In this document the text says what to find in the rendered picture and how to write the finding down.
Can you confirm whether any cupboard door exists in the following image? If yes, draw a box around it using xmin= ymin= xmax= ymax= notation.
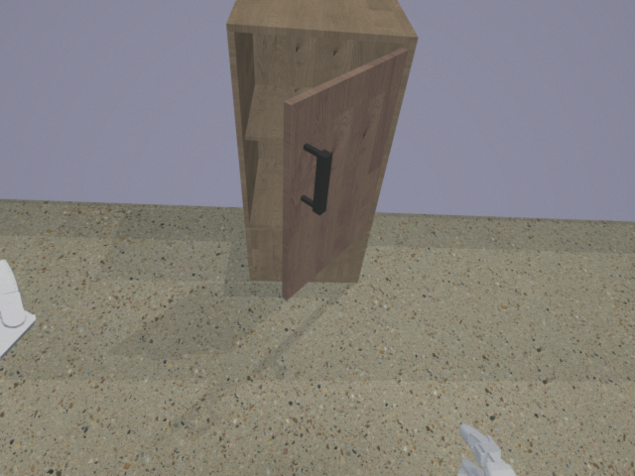
xmin=282 ymin=48 xmax=409 ymax=300

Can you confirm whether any right robot hand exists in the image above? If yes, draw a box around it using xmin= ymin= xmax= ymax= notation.
xmin=457 ymin=423 xmax=517 ymax=476

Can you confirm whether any left robot hand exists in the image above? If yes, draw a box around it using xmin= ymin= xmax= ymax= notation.
xmin=0 ymin=259 xmax=36 ymax=360

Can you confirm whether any handle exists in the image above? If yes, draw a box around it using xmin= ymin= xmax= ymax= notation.
xmin=301 ymin=143 xmax=332 ymax=215

